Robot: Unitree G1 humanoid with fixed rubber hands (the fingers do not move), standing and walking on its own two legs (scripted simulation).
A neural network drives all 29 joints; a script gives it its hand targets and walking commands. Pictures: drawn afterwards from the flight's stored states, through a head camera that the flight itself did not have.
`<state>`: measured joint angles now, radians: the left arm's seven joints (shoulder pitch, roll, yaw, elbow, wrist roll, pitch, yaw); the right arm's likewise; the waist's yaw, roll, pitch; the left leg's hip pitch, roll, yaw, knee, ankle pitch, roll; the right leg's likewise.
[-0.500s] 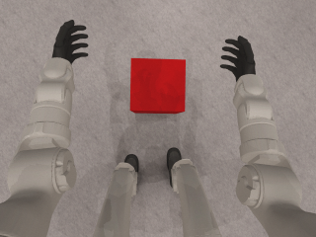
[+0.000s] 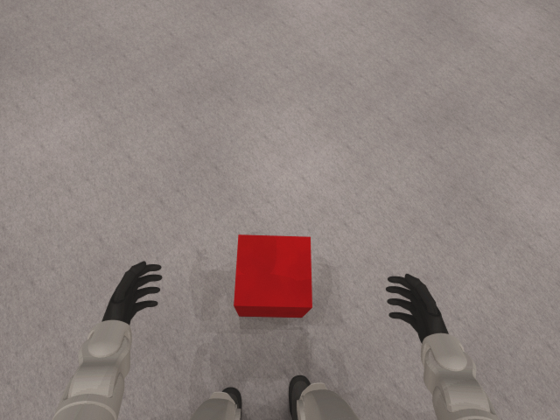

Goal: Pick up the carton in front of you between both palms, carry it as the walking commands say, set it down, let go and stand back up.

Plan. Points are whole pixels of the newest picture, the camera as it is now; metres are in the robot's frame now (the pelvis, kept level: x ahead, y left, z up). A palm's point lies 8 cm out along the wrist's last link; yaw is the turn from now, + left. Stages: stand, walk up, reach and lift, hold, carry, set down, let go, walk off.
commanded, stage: let go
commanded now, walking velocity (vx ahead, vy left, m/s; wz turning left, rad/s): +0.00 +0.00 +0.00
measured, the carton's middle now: (272, 279) +0.43 -0.02 -0.63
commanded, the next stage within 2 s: stand in 0.68 s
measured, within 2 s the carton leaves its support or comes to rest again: neither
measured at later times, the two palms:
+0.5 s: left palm (78, 387) +0.17 +0.24 -0.04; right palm (448, 379) +0.17 -0.22 -0.04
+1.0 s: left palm (40, 402) +0.16 +0.29 -0.06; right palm (488, 386) +0.16 -0.28 -0.07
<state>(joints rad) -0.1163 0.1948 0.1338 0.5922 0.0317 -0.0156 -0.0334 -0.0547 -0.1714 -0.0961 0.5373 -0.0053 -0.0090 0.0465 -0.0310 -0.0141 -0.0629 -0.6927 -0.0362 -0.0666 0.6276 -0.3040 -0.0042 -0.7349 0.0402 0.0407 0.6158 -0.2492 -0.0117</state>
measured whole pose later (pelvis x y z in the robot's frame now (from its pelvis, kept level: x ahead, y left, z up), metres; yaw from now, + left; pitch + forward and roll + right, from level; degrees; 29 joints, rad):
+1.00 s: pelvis +0.02 +0.00 +0.02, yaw +0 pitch +0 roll +0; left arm 0.19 0.33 0.05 0.71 0.04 0.01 0.01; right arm 0.19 -0.34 -0.05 0.68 -0.04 0.03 -0.02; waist 0.00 0.02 0.01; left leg -0.16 -0.03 -0.07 0.51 -0.34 0.00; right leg -0.21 0.04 0.05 0.51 -0.29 -0.02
